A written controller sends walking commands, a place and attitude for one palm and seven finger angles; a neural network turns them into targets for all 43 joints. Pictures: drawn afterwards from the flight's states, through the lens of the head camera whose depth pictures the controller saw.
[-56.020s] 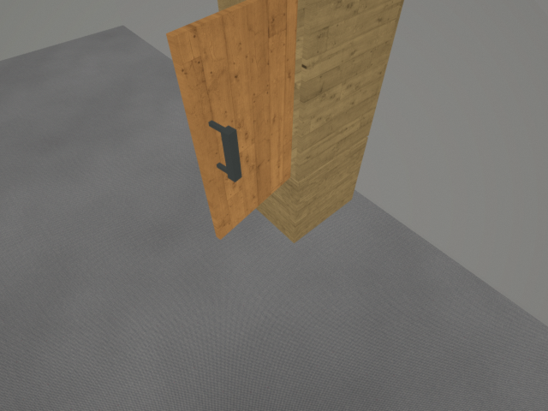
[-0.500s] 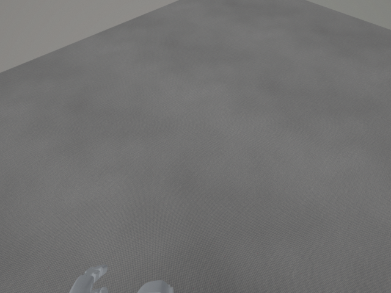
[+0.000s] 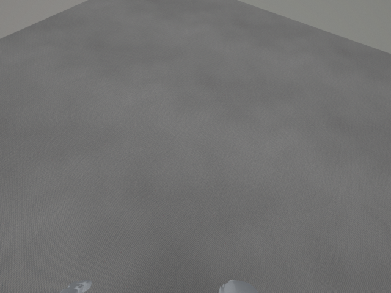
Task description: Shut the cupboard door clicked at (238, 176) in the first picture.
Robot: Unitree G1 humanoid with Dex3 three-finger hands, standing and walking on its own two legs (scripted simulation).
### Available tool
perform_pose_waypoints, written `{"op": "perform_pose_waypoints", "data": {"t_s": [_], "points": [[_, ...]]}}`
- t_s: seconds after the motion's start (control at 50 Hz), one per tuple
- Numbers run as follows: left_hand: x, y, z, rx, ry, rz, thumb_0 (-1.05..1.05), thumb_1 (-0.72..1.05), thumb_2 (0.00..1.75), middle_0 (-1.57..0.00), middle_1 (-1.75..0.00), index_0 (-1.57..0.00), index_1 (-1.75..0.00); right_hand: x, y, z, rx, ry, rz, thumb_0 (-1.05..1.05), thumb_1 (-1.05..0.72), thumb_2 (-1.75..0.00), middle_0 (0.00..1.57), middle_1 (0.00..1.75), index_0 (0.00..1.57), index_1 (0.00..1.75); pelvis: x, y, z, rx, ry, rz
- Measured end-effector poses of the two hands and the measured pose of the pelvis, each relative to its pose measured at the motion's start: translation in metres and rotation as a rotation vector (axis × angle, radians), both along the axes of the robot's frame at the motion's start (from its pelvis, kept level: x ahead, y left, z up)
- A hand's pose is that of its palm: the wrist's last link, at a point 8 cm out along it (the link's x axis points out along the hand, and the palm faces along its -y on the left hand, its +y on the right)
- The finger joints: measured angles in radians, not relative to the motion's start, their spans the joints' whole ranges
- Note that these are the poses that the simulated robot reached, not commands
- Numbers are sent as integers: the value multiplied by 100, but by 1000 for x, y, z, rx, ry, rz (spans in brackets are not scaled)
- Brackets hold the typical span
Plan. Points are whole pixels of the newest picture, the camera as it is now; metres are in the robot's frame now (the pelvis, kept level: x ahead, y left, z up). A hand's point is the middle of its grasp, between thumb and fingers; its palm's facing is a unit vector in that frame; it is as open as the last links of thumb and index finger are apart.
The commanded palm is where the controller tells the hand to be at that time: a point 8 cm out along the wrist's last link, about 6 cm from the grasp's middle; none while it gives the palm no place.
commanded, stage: turn to face it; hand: left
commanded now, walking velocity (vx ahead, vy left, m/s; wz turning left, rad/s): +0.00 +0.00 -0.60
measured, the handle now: out of the picture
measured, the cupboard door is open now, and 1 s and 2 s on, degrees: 26 26 26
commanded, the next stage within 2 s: none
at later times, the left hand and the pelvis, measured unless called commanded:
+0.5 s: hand (131, 282) +0.15 +0.15 -0.17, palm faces -0.26 -0.94 -0.22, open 7.4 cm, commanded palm none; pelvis +0.02 -0.02 -0.01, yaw -17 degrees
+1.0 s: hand (170, 238) +0.25 +0.07 -0.16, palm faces -0.56 -0.78 -0.27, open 7.4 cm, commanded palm none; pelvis +0.03 -0.03 -0.02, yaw -35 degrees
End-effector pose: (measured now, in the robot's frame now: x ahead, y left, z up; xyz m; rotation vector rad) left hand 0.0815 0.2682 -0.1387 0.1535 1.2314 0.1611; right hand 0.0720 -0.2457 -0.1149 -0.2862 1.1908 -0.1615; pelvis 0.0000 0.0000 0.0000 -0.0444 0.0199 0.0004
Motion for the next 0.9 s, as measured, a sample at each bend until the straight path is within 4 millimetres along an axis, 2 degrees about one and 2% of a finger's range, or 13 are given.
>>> {"op": "perform_pose_waypoints", "data": {"t_s": [0.1, 0.18, 0.24, 0.34, 0.42, 0.54, 0.6, 0.68, 0.76, 0.82, 0.9], "points": [[36, -19, 7, 19, -29, -99, 1, 91, 90, -19, -29, -19, -29, -31, -17, -12, 23, 37, -104, 0, -90, -89, 21, 30, 20, 30, 2, -9, -3, 6, -4, -68], [66, -43, 7, 50, -89, -184, 1, 91, 90, -20, -29, -19, -29, -55, -42, -34, 45, 64, -187, 0, -90, -89, 21, 30, 20, 30, 6, -26, -17, 35, -6, -117], [74, -59, 11, 65, -111, -217, 0, 91, 90, -20, -29, -20, -29, -65, -57, -43, 39, 95, -237, 0, -90, -89, 20, 30, 20, 30, 6, -30, -19, 25, -11, -142], [72, -74, 15, 58, -67, -254, 0, 91, 90, -20, -30, -20, -29, -58, -64, -29, 33, 55, -279, 0, -91, -90, 20, 30, 20, 29, 9, -33, -8, 44, -7, -200], [73, -76, 10, 36, -32, -286, 0, 90, 90, -20, -30, -20, -29, -45, -61, -18, 28, 1, -298, 0, -91, -90, 20, 30, 20, 29, 14, -30, -5, 49, -2, -243], [86, -62, -8, 7, 8, -320, 0, 90, 90, -20, -30, -20, -30, -25, -45, -7, -8, -72, -329, 0, -91, -90, 20, 30, 20, 30, 27, -12, -10, 36, 6, -317], [100, -53, -19, -1, 21, -341, 0, 90, 90, -20, -30, -20, -29, -27, -34, -4, -33, -89, -336, 0, -91, -90, 20, 30, 20, 30, 32, -3, -15, 28, 6, -358], [121, -51, -13, -5, 20, -393, 1, 91, 90, -20, -30, -20, -29, -46, -20, 4, -37, -58, -372, 0, -90, -89, 20, 30, 20, 30, 35, 1, -6, 9, -3, -408], [143, -60, -4, -8, 5, -450, 1, 91, 90, -20, -29, -20, -29, -72, -12, 6, -25, -18, -442, 0, -90, -89, 20, 30, 20, 30, 37, 2, 0, -4, -3, -459], [158, -75, 1, -3, -9, -504, 1, 91, 90, -20, -29, -19, -29, -95, -10, 2, -10, 9, -506, 0, -90, -89, 21, 30, 20, 30, 37, -2, 1, -6, -3, -499], [178, -107, 7, 8, -43, -591, 1, 91, 90, -19, -29, -19, -29, -130, -11, -10, 18, 44, -597, 0, -90, -89, 21, 30, 20, 30, 34, -11, -4, 2, -6, -552]]}}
